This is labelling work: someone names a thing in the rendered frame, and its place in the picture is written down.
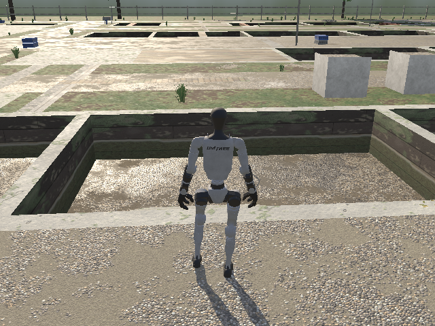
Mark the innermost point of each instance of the robot left upper arm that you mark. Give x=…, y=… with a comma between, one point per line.
x=196, y=143

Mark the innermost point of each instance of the robot right upper arm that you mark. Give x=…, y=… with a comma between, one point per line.
x=242, y=154

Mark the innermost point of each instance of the robot left foot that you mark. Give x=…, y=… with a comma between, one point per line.
x=196, y=262

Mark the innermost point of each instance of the left robot forearm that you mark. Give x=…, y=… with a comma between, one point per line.
x=185, y=182

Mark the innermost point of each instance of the right robot forearm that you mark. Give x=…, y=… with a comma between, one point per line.
x=249, y=181

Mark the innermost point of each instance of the right robot hand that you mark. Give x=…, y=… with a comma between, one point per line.
x=253, y=197

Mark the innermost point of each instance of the robot head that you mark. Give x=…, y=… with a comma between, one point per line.
x=218, y=120

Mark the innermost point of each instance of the left robot hand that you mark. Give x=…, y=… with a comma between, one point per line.
x=182, y=199

